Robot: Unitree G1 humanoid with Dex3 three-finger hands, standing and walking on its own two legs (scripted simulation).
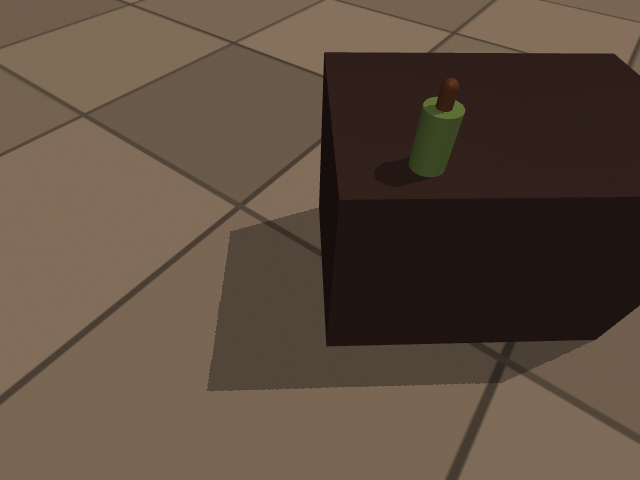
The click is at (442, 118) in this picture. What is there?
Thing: necked bottle
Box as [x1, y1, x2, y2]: [408, 78, 464, 176]
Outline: 454,78 446,79 441,85 439,95 437,97 429,98 425,100 423,103 408,163 410,168 420,175 439,175 443,172 464,113 463,106 455,100 458,89 458,82
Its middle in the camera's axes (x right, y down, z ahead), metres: +0.25 -0.23 +0.80
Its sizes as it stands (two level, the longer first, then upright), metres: 0.082 0.082 0.204
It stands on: a support 0.70 m high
